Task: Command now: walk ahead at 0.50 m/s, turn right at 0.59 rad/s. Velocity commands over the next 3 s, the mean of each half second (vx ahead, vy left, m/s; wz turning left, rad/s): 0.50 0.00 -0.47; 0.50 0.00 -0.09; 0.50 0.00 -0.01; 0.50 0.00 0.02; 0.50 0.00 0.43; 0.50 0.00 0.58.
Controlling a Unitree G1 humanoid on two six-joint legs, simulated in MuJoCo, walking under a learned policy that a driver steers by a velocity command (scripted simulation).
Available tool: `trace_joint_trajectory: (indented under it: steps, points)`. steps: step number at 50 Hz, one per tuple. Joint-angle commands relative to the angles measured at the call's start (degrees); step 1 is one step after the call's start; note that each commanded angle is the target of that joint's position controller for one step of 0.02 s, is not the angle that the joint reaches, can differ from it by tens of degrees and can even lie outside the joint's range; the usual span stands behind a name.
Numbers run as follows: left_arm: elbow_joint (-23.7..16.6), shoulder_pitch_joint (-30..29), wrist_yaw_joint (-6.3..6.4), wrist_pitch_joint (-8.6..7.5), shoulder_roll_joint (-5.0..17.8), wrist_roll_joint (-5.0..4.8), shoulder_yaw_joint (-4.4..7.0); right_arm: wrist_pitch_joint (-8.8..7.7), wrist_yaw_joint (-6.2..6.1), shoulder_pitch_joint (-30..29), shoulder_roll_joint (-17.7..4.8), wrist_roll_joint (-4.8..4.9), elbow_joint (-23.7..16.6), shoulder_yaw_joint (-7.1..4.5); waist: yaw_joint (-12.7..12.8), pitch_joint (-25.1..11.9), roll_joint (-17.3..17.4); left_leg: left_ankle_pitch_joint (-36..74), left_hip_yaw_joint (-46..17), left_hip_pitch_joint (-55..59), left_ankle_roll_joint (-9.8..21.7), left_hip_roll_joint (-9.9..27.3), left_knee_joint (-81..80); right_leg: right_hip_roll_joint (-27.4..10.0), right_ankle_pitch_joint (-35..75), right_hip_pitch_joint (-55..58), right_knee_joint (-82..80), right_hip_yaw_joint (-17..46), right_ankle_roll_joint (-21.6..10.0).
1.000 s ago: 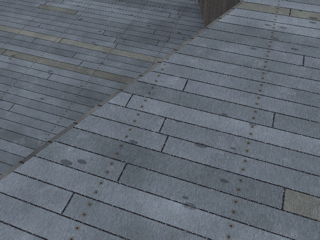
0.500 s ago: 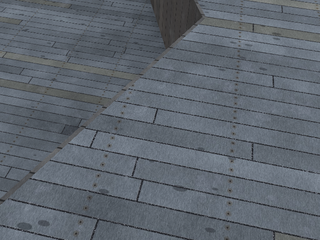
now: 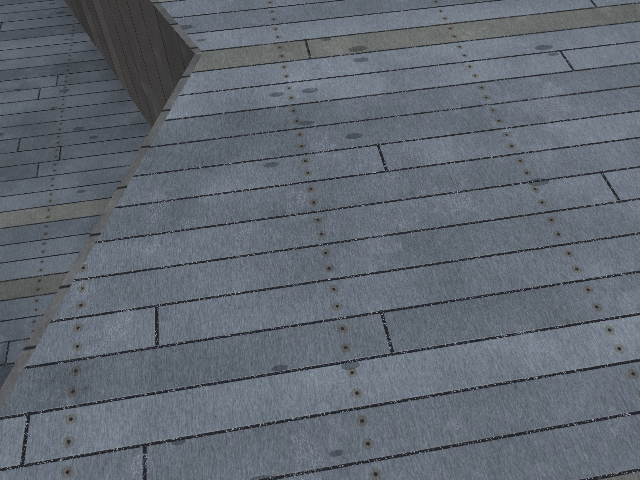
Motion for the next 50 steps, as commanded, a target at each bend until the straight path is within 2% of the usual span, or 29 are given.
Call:
trace_joint_trajectory:
  steps: [1, 3, 6, 10, 16, 17, 19, 20, 21, 22, 23, 24, 25, 26, 27, 28, 31, 34, 37, 39, 43, 45, 46, 47, 48, 49, 50]
  points:
    - [-0.8, 6.0, 1.33, -0.84, 6.9, -1.33, 1.89, -0.79, 0.01, -1.1, -6.7, -1.30, -5.6, -1.16, 1.2, -4.9, 0.2, 4.5, -5.6, -17.6, -0.2, 3.0, -1.2, -16.2, 18.8, 17.5, -18.2, 22.9, -9.9]
    - [-0.8, 6.7, 1.04, -2.09, 6.7, -1.65, 1.54, 1.15, 0.36, -0.1, -5.8, -2.04, -5.7, -1.07, 0.0, -5.9, -0.1, 4.3, -5.2, -14.7, -1.4, 2.6, -4.5, -14.3, 23.2, 14.7, -18.8, 20.6, -9.9]
    - [-0.1, 10.0, 0.79, -2.80, 8.7, -1.52, 1.95, 2.26, 0.71, -5.1, -4.9, -1.96, -7.8, -0.75, 1.0, -3.8, -1.2, 9.4, -4.1, -17.4, -2.7, 2.2, -11.2, -12.6, 20.0, 12.5, -20.8, 19.9, -9.2]
    - [0.6, 14.8, 0.73, -2.70, 8.7, -1.45, 1.92, 2.27, 0.90, -14.3, -5.3, -1.59, -11.0, -0.43, 4.3, -1.8, -2.9, 17.9, -4.3, -21.7, -3.0, 1.0, -21.8, -11.6, 18.4, 15.7, -20.9, 21.3, -7.2]
    - [2.0, 20.3, 1.57, -2.72, 8.2, -0.74, 1.39, 1.12, 1.65, -22.4, -5.0, -1.00, -14.3, 0.59, 7.6, -1.3, -4.2, 22.0, -3.0, -19.9, -0.7, -2.0, -33.4, -12.7, 27.0, 22.8, -17.4, 21.8, -5.4]
    - [2.2, 20.4, 1.80, -2.81, 8.3, -0.61, 1.30, 0.89, 1.69, -22.4, -5.2, -0.95, -14.5, 0.61, 7.3, -1.2, -4.5, 21.4, -3.1, -18.1, 0.2, -2.4, -35.1, -13.4, 28.5, 23.5, -16.8, 22.1, -4.9]
    - [2.1, 18.2, 2.12, -3.11, 9.4, -0.49, 1.34, 0.42, 1.46, -17.7, -6.5, -0.92, -13.5, 0.18, 4.4, -1.7, -5.2, 17.9, -2.8, -9.5, 2.4, -4.0, -38.8, -14.0, 35.2, 22.6, -14.2, 21.7, -2.9]
    - [2.1, 17.3, 2.10, -3.32, 10.2, -0.42, 1.46, 0.13, 0.99, -12.8, -7.8, -0.86, -11.9, -0.42, 2.3, -3.8, -5.4, 14.9, -2.0, -2.9, 3.5, -5.9, -39.7, -13.4, 43.1, 22.4, -9.4, 20.9, -2.0]
    - [2.3, 16.4, 1.80, -3.46, 10.5, -0.43, 1.40, -0.39, 0.34, -4.8, -8.9, -0.86, -9.5, -1.06, -1.7, -7.8, -3.5, 15.8, -1.3, 6.6, 4.9, -6.7, -43.3, -10.8, 45.7, 21.2, 0.2, 18.4, -0.9]
    - [1.4, 16.4, 1.46, -3.81, 8.4, -0.63, 0.75, -0.98, -0.52, 3.8, -11.7, -1.73, -8.2, -1.87, -5.3, -13.9, -0.3, 11.2, -9.8, 19.8, 7.4, 1.5, -44.1, -8.0, 34.0, 13.4, 13.9, 16.5, 0.1]
    - [0.4, 23.2, 1.22, -3.90, 2.8, -2.47, -0.28, -0.84, -0.79, 8.7, -18.0, -2.89, -7.7, -3.31, -3.0, -21.4, 12.1, 6.3, -35.9, 34.9, 14.6, 17.4, -47.3, 1.4, -0.9, -3.5, 34.0, 11.0, 2.8]
    - [1.4, 23.9, 1.36, -3.73, 6.3, -0.98, 0.12, 0.12, -0.09, 6.3, -15.7, -1.07, -6.8, -3.21, -1.5, -19.9, 11.6, 1.4, -49.2, 31.4, 17.0, 19.5, -54.5, 2.0, -16.5, -11.0, 40.2, 12.3, 2.4]
    - [1.2, 19.2, 1.27, -3.33, 7.2, -0.14, 0.31, 0.33, 0.17, 0.2, -10.9, -0.32, -7.9, -2.14, 0.3, -9.7, 4.6, -3.3, -40.5, 22.3, 16.1, 17.3, -55.3, -1.9, -11.7, -13.5, 41.6, 12.9, 2.2]
    - [0.4, 14.7, 0.74, -3.37, 6.6, 0.15, -0.03, 0.11, 0.47, -3.1, -7.3, -0.32, -8.2, -1.21, 0.4, -5.2, 0.5, -0.1, -32.3, 15.7, 14.7, 14.0, -56.6, -3.9, -8.0, -12.9, 38.4, 12.4, 2.3]
    - [-0.2, 13.1, 0.34, -3.14, 5.8, 0.15, -0.16, -0.17, 0.40, -3.9, -6.1, -0.63, -7.6, -0.72, 1.4, -3.2, 1.7, 5.5, -26.2, 12.2, 13.0, 11.1, -57.8, -5.5, -6.6, -11.8, 35.4, 11.7, 2.4]
    - [-0.3, 13.1, -0.03, -2.59, 5.4, 0.75, -0.30, -0.54, 0.23, -3.3, -5.5, -0.46, -6.5, -0.42, 2.3, -2.5, 3.5, 10.6, -22.0, 9.5, 11.9, 9.0, -58.8, -6.4, -6.0, -9.8, 33.0, 11.2, 3.0]
    - [-0.1, 13.0, -0.69, -1.63, 3.9, 1.13, -0.85, -1.96, 0.63, 0.1, -6.6, 0.24, -4.0, -0.60, 3.2, -3.5, 4.3, 22.0, -16.3, 9.2, 12.6, 7.7, -60.1, -7.2, -4.0, -9.7, 30.1, 8.8, 4.3]
    - [-2.6, 5.3, -1.11, -1.50, 3.2, 1.08, -1.54, -2.10, 0.74, 2.5, -7.0, 0.45, -2.4, -0.72, 2.1, -1.4, 3.7, 23.1, -12.6, 10.3, 13.1, 6.7, -63.0, -9.7, 1.7, -15.0, 22.9, 6.1, 6.0]
    - [-4.8, -2.0, -1.49, -1.77, 1.6, 0.65, -2.60, -1.92, 0.86, 4.7, -7.1, 0.60, -0.9, -0.67, 0.4, -0.6, 3.8, 26.7, -8.4, 10.4, 11.7, 4.3, -63.2, -9.9, 8.2, -13.2, 11.6, 3.3, 6.9]
    - [-5.7, -5.6, -1.52, -1.90, 1.3, 0.35, -3.04, -1.91, 0.79, 6.7, -7.9, 0.55, 0.1, -0.84, -0.6, -0.6, 3.8, 29.4, -7.2, 11.5, 11.1, 4.4, -62.5, -9.1, 10.6, -10.8, 6.0, 1.9, 6.8]
    - [-6.9, -8.9, -0.99, -2.17, 2.7, 0.24, -2.81, -1.41, 0.33, 9.1, -8.7, 0.11, 1.8, -0.94, -1.1, -0.4, 4.1, 35.1, -8.0, 17.4, 10.4, 7.5, -59.1, -7.9, 7.9, -9.0, 0.8, 1.4, 4.9]
    - [-6.2, -6.4, -0.57, -2.54, 3.5, 0.50, -2.35, -1.01, -0.01, 8.4, -9.4, -0.08, 2.2, -1.09, 0.6, -1.5, 4.2, 43.9, -7.6, 19.7, 9.6, 8.2, -54.1, -6.1, 3.4, -4.3, -1.9, 0.9, 3.1]
    - [-4.4, -1.0, -0.23, -2.94, 4.1, 0.76, -1.88, -0.75, -0.10, 7.9, -9.6, 0.04, 2.4, -1.10, 3.2, -4.1, 3.6, 50.1, -6.2, 19.6, 8.8, 7.1, -47.4, -4.4, 3.2, 2.7, -5.0, 0.2, 2.0]
    - [-1.2, 7.9, 0.31, -3.60, 5.8, 1.45, -1.02, -0.56, -0.13, 7.9, -8.7, 0.19, 2.4, -0.74, 6.7, -9.2, 1.5, 49.0, -4.0, 15.6, 7.6, 4.6, -36.8, -4.7, 4.1, 14.9, -7.2, 1.1, 0.2]
    - [0.5, 18.6, 1.08, -4.01, 10.4, 2.68, 0.25, -0.70, -0.09, 7.1, -6.4, 0.40, 0.0, 0.07, 10.6, -16.8, -4.8, 31.1, -1.4, 4.6, 6.3, 1.6, -19.8, -17.9, -0.8, 29.3, -8.1, 15.3, -3.2]
    - [1.3, 19.9, 1.25, -3.33, 15.5, 2.00, 1.68, -0.64, 0.15, 13.5, -1.5, 1.76, -0.8, 0.91, 7.3, -21.6, -18.0, -7.6, 0.1, -14.4, 4.5, -8.7, -2.0, -30.9, -3.7, 40.3, -15.0, 40.7, -10.5]
    - [0.8, 16.0, 0.97, -2.78, 11.4, -0.16, 1.04, -0.06, -0.36, 8.7, -8.3, 0.00, 0.0, -0.78, 7.1, -15.6, -6.8, -6.2, -6.6, -19.6, 5.3, -5.4, 1.5, -27.8, -6.5, 34.9, -16.4, 39.2, -9.0]
Next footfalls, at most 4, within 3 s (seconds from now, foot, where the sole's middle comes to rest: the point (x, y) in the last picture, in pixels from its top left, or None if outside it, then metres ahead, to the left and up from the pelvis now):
0.44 left None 0.43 0.08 -0.76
0.94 right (412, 384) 0.64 -0.18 -0.76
1.50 left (353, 259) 0.98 -0.07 -0.76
2.04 right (440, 185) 1.22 -0.33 -0.76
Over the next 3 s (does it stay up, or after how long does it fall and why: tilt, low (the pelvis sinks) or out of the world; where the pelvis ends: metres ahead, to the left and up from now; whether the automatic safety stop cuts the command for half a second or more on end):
stays up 1.57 -0.18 0.02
